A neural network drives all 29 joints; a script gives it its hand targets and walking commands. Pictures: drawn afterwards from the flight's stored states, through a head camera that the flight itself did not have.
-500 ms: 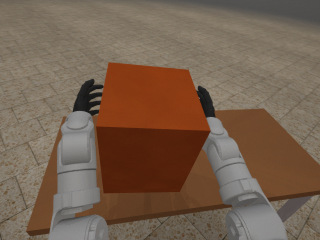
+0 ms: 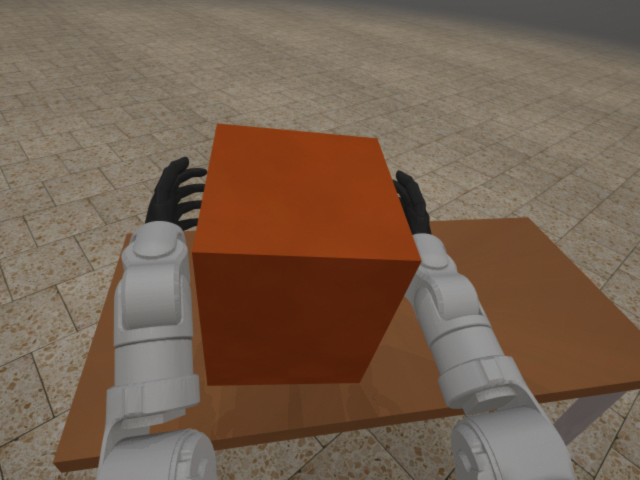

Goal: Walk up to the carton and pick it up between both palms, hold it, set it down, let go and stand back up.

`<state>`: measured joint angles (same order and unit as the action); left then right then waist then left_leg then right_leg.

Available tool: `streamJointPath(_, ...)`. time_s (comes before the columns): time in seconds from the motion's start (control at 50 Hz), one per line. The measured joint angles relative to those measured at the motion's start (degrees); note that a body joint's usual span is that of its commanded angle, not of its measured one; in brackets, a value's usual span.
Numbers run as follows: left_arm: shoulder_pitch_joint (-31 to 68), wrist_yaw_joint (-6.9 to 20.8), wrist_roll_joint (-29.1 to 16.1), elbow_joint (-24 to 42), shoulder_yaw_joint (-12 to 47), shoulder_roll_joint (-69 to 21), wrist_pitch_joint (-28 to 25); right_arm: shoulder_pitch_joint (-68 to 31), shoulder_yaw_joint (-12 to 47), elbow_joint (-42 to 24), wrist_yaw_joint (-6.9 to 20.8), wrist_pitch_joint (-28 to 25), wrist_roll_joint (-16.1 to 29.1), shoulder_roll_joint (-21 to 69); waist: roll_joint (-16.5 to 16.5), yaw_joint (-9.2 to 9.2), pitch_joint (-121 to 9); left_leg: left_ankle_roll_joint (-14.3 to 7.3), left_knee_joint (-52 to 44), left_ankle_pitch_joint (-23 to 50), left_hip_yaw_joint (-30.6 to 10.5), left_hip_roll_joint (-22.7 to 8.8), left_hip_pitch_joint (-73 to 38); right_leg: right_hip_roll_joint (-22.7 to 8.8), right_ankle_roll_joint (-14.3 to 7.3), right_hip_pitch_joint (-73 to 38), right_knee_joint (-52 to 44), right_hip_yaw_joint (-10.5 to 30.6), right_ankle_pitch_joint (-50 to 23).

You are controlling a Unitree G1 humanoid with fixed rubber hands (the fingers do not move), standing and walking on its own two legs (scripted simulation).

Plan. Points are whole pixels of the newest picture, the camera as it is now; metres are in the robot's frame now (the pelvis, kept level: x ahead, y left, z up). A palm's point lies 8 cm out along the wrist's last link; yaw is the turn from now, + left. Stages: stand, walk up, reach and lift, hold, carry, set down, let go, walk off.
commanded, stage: hold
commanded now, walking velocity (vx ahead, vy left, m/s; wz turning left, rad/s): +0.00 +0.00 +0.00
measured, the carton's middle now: (292, 261) +0.36 +0.01 +0.14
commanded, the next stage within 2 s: none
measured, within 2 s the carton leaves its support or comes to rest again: neither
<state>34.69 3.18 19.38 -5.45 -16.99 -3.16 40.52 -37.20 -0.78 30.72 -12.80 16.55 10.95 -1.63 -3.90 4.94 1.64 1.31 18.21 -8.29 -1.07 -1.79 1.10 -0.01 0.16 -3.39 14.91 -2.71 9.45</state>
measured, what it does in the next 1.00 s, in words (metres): stands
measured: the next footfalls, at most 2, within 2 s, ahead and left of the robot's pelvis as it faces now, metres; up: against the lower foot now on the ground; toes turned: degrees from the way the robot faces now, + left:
none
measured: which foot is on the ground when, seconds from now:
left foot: down 0.00-1.00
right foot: down 0.00-1.00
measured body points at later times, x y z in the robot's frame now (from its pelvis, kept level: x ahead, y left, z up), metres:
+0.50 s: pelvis +0.00 +0.00 +0.00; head -0.05 +0.03 +0.45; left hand +0.37 +0.15 +0.20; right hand +0.37 -0.15 +0.18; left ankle +0.03 +0.13 -0.75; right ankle +0.00 -0.12 -0.75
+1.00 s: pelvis +0.00 +0.00 +0.00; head -0.05 +0.03 +0.45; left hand +0.37 +0.15 +0.20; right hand +0.37 -0.14 +0.18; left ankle +0.03 +0.13 -0.75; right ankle +0.00 -0.12 -0.75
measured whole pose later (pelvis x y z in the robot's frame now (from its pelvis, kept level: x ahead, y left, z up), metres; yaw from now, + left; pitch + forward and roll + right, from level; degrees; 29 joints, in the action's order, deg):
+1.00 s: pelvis +0.00 +0.00 +0.00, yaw +0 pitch -9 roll -1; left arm 34.1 3.2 19.4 -4.7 -16.8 -3.3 40.7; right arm -36.7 -0.6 30.2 -12.8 16.6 11.2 -1.6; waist -4.0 5.0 1.8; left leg 1.3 18.4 -8.5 -1.1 -1.7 1.0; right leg 0.0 0.2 -3.6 14.8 -2.8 9.5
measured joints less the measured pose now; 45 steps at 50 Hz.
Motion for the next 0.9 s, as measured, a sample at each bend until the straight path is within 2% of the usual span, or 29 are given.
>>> streamJointPath(0.9,-0.3,0.0,0.1,0.5,0.1,-0.1,0.2,0.2,0.2,-0.2,0.0,-0.1,0.2,0.0,-0.1,-0.05,0.1,0.0,0.1,-0.2,0.0,0.0,-0.1,0.0,0.0,-0.2,-0.1,0.0,0.0)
